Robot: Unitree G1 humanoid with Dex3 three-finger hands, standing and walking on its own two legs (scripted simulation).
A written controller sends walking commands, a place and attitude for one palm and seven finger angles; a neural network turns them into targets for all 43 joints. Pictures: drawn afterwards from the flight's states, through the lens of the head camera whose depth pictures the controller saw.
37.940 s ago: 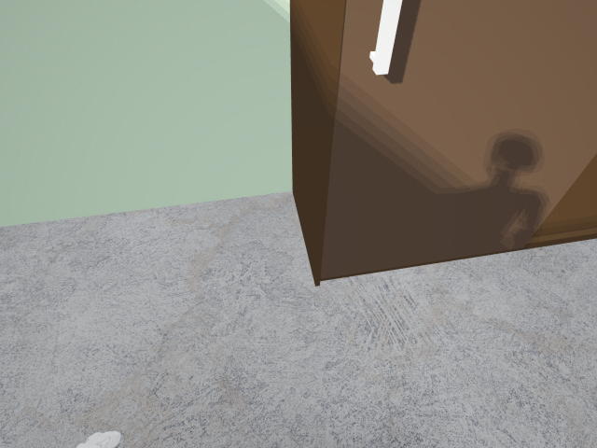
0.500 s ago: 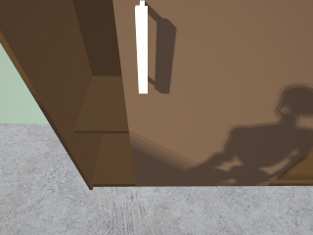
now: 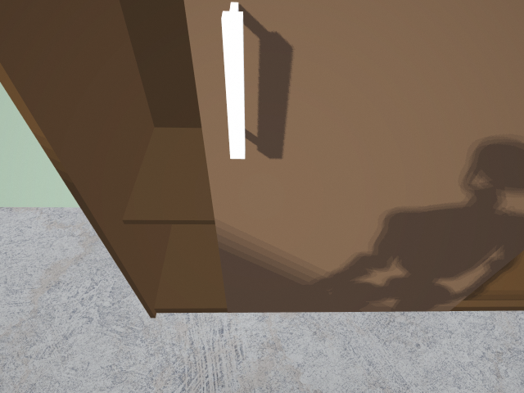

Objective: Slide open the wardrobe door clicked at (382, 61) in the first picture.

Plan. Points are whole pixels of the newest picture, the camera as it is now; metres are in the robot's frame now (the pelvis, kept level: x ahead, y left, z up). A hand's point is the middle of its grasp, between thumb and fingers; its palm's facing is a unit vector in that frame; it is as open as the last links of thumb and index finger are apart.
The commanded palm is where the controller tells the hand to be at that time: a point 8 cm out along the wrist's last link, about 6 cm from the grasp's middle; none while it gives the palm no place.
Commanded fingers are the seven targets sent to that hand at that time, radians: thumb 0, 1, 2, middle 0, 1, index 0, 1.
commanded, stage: raise the hand with hooked fingers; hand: left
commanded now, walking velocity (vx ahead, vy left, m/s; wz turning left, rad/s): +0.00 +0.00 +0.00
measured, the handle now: (236, 88) +0.48 +0.08 +0.23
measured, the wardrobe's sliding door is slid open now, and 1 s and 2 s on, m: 0.28 0.28 0.28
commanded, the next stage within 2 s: none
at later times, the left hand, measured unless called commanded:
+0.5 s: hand (89, 377) +0.14 +0.24 +0.00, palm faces +0.21 -0.98 -0.04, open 9.0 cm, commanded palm +0.13 +0.28 +0.03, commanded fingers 0.00 0.32 0.65 -0.24 -0.68 -0.24 -0.68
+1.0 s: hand (52, 297) +0.20 +0.27 +0.11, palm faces +0.13 -0.99 -0.06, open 12.0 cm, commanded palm +0.17 +0.31 +0.13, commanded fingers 0.00 -0.27 0.40 -0.28 -1.05 -0.28 -1.05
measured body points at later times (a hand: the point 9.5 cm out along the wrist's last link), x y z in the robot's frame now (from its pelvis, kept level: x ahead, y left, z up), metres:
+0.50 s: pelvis -0.03 -0.02 -0.06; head -0.01 -0.02 +0.39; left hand +0.12 +0.29 +0.00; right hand +0.19 -0.26 -0.11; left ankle +0.01 +0.12 -0.74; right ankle -0.02 -0.14 -0.74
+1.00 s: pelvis -0.01 +0.00 -0.02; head -0.02 -0.01 +0.43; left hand +0.19 +0.32 +0.11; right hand +0.17 -0.23 -0.09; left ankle +0.01 +0.12 -0.74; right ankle -0.02 -0.14 -0.74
